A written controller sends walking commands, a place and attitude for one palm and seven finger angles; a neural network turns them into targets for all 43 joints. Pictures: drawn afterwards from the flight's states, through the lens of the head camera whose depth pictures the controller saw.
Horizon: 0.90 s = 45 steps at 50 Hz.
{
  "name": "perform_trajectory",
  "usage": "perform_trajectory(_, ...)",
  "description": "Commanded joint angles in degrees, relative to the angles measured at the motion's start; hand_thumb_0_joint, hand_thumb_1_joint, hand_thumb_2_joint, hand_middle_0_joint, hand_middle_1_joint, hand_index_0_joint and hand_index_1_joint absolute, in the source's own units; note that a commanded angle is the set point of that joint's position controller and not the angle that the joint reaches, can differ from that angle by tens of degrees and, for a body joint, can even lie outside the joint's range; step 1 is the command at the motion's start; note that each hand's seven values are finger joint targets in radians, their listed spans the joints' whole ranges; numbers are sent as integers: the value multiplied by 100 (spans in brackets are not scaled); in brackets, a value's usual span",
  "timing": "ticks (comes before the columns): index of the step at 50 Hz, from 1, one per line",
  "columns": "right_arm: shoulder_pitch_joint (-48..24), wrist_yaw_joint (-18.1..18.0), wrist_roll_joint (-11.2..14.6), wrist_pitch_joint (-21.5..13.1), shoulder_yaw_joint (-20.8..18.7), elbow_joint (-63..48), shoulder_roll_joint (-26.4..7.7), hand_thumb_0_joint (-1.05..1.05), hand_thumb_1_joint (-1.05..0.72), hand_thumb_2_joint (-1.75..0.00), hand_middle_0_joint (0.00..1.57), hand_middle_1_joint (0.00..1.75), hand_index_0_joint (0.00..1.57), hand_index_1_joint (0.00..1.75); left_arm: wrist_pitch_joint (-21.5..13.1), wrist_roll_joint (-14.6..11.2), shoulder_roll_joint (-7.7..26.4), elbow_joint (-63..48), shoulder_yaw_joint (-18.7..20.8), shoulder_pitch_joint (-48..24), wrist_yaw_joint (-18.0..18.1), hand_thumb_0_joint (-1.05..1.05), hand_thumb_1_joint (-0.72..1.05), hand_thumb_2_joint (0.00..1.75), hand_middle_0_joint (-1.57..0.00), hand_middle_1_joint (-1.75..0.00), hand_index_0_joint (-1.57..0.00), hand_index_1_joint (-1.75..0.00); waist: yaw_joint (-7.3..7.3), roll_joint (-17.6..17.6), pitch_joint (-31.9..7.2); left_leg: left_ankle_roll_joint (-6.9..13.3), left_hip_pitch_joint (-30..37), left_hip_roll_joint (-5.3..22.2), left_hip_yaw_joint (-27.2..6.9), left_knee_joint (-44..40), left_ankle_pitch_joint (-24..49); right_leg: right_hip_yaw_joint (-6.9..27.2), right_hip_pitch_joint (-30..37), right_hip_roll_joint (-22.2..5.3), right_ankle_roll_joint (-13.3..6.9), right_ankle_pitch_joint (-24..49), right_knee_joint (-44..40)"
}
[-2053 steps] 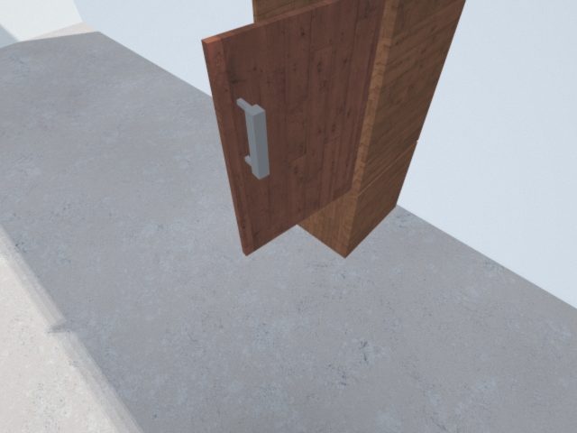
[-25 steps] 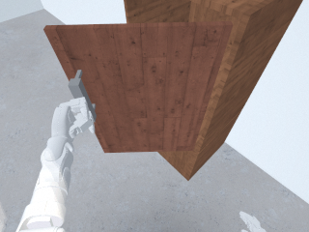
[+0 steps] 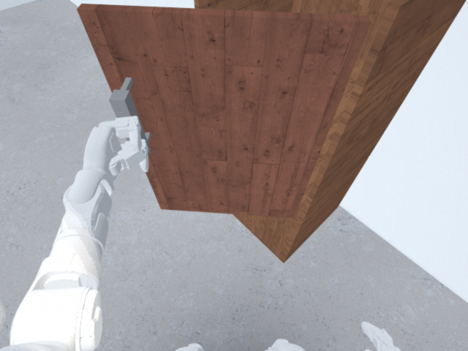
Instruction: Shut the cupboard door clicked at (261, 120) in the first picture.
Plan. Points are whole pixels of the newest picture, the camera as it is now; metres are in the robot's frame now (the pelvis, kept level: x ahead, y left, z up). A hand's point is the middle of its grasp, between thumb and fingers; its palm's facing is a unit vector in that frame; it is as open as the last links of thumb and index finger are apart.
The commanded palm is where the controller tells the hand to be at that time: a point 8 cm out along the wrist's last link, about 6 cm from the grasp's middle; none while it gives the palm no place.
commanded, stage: push the door shut along its arc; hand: left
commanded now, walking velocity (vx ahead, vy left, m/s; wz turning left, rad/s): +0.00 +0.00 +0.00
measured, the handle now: (135, 120) +0.50 +0.20 +0.09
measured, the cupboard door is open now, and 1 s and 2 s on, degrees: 43 30 16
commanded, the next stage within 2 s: pull the fist back off the door in 1.48 s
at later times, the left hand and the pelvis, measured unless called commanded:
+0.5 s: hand (164, 127) +0.48 +0.14 +0.10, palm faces -0.21 -0.98 -0.01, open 3.1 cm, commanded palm +0.47 +0.19 +0.09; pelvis +0.00 +0.01 -0.01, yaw -1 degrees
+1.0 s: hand (189, 101) +0.54 +0.10 +0.11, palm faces -0.33 -0.94 +0.00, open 3.0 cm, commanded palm +0.54 +0.16 +0.09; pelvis +0.00 +0.00 -0.02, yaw -2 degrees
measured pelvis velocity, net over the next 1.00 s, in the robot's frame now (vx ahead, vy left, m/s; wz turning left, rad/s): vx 0.00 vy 0.00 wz -0.04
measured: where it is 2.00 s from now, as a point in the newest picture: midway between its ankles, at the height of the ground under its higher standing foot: outside the picture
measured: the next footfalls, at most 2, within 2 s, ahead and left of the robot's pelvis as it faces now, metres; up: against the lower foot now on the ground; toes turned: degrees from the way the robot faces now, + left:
none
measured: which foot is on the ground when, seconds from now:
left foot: down 0.00-1.00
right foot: down 0.00-1.00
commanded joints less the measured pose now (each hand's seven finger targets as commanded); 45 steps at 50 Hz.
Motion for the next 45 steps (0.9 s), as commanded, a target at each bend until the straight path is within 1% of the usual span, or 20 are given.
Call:
perform_trajectory(1, 319, -63, -1, -218, -344, -491, -851, 0, -90, -90, 20, 30, 20, 30, -471, -98, 890, -974, 32, -3086, -196, 0, 90, 90, -130, -150, -130, -150, -300, 161, -2212, -74, 862, -27, -415, -547, 1223, 357, 743, 105, -29, 1284, -376)
perform_trajectory(2, 414, -67, -10, -201, -353, -468, -901, 0, -90, -90, 20, 30, 20, 30, -491, -93, 1055, -821, 153, -3067, -210, 0, 90, 90, -130, -150, -130, -150, -286, 15, -2251, -75, 818, -19, -468, -534, 1294, 319, 762, 123, -43, 1283, -332)
perform_trajectory(4, 446, -47, 1, -176, -349, -448, -905, 0, -90, -90, 20, 30, 20, 30, -501, -80, 988, -596, 74, -3232, -268, 0, 90, 90, -130, -150, -130, -150, -326, -69, -2166, -84, 740, -5, -496, -541, 1191, 306, 636, 129, -38, 1178, -320)
perform_trajectory(8, 602, -23, -20, -145, -363, -382, -950, 0, -90, -90, 20, 30, 20, 30, -557, -3, 1070, -363, 68, -3734, -274, 0, 90, 90, -130, -150, -130, -150, -418, 199, -2193, -107, 842, 29, -567, -493, 1261, 266, 291, 146, -47, 1080, -240)
perform_trajectory(9, 614, -3, -19, -142, -366, -377, -939, 0, -90, -90, 20, 30, 20, 30, -566, 18, 908, -296, -81, -3815, -288, 0, 90, 90, -130, -150, -130, -150, -467, 286, -2193, -108, 894, 31, -562, -469, 1234, 276, 158, 153, -40, 1017, -247)
perform_trajectory(11, 702, 12, -37, -129, -375, -336, -981, 0, -90, -90, 20, 30, 20, 30, -577, 31, 1015, -139, -15, -4000, -296, 0, 90, 90, -130, -150, -130, -150, -526, 127, -2191, -92, 789, 38, -562, -442, 1119, 287, 126, 163, -25, 950, -252)
perform_trajectory(12, 779, -4, -43, -116, -384, -323, -1018, 0, -90, -90, 20, 30, 20, 30, -583, 31, 1267, 41, 212, -3972, -293, 0, 90, 90, -130, -150, -130, -150, -498, -66, -2224, -65, 676, 23, -567, -409, 1149, 284, 235, 182, -37, 996, -227)
perform_trajectory(14, 792, 2, -48, -96, -379, -318, -1023, 0, -90, -90, 20, 30, 20, 30, -625, 62, 1466, 20, 313, -4144, -351, 0, 90, 90, -130, -150, -130, -150, -484, 71, -2461, -67, 628, 14, -537, -382, 1196, 346, 377, 162, -34, 1114, -192)
perform_trajectory(17, 891, 17, -66, -78, -381, -351, -1028, 0, -90, -90, 20, 30, 20, 30, -672, 70, 1457, -6, 274, -4168, -481, 0, 90, 90, -130, -150, -130, -150, -471, 344, -2784, -76, 794, 17, -532, -278, 1621, 337, 375, 180, -45, 1386, -89)
perform_trajectory(22, 995, 11, -55, 7, -374, -340, -1079, 0, -90, -90, 20, 30, 20, 30, -615, 27, 1798, 371, 505, -4326, -651, 0, 90, 90, -130, -150, -130, -150, -571, 52, -2505, -20, 393, 18, -466, -224, 1368, 370, 414, 208, -27, 1354, -137)
perform_trajectory(23, 983, 7, -47, 30, -372, -342, -1091, 0, -90, -90, 20, 30, 20, 30, -606, 59, 1924, 406, 567, -4320, -675, 0, 90, 90, -130, -150, -130, -150, -548, 168, -2530, -38, 360, 27, -465, -219, 1363, 393, 399, 201, -28, 1368, -118)
perform_trajectory(24, 986, 19, -47, 29, -354, -346, -1057, 0, -90, -90, 20, 30, 20, 30, -582, 60, 1692, 407, 347, -4533, -709, 0, 90, 90, -130, -150, -130, -150, -648, 205, -2455, -32, 350, 18, -469, -218, 1309, 386, 310, 201, -14, 1329, -124)
perform_trajectory(26, 1048, 11, -46, 43, -358, -302, -1086, 0, -90, -90, 20, 30, 20, 30, -544, 86, 1767, 566, 353, -4670, -736, 0, 90, 90, -130, -150, -130, -150, -726, 142, -2341, -19, 262, 36, -485, -183, 1165, 395, 173, 209, -5, 1201, -148)
perform_trajectory(29, 1099, 16, -66, 36, -368, -281, -1097, 0, -90, -90, 20, 30, 20, 30, -548, 83, 1728, 522, 300, -4969, -779, 0, 90, 90, -130, -150, -130, -150, -779, 406, -2574, -27, 463, 40, -511, -96, 1240, 394, -13, 214, -3, 1158, -112)
perform_trajectory(30, 1153, 14, -74, 42, -368, -265, -1128, 0, -90, -90, 20, 30, 20, 30, -526, 101, 1880, 654, 420, -4928, -784, 0, 90, 90, -130, -150, -130, -150, -763, 265, -2609, -30, 413, 50, -545, -79, 1244, 388, 13, 219, -15, 1157, -86)
perform_trajectory(35, 1247, -3, -71, 47, -340, -173, -1164, 0, -90, -90, 20, 30, 20, 30, -418, 193, 1948, 1049, 305, -5498, -831, 0, 90, 90, -130, -150, -130, -150, -1003, 223, -2422, 12, 70, 46, -552, 40, 910, 423, -256, 220, 23, 878, -89)
perform_trajectory(36, 1275, -2, -76, 41, -335, -167, -1172, 0, -90, -90, 20, 30, 20, 30, -394, 204, 1987, 1051, 297, -5632, -839, 0, 90, 90, -130, -150, -130, -150, -1060, 154, -2481, 29, 16, 41, -553, 52, 908, 430, -211, 217, 36, 895, -87)
perform_trajectory(38, 1312, -18, -87, 31, -331, -170, -1191, 0, -90, -90, 20, 30, 20, 30, -394, 222, 2220, 1015, 430, -5832, -876, 0, 90, 90, -130, -150, -130, -150, -1053, 368, -2865, 36, 108, 28, -551, 160, 1095, 469, -174, 217, 26, 1049, -13)
perform_trajectory(42, 1445, -17, -125, 16, -310, -169, -1193, 0, -90, -90, 20, 30, 20, 30, -318, 247, 2370, 1205, 537, -5977, -953, 0, 90, 90, -130, -150, -130, -150, -1058, 562, -2999, 41, 125, 22, -570, 309, 1412, 421, -270, 246, 1, 1244, 104)
perform_trajectory(45, 1495, -1, -138, 63, -309, -219, -1213, 0, -90, -90, 20, 30, 20, 30, -182, 333, 2689, 1424, 743, -5794, -1006, 0, 90, 90, -130, -150, -130, -150, -1020, 351, -3162, 46, -204, 29, -487, 386, 1436, 488, 14, 244, 31, 1445, 125)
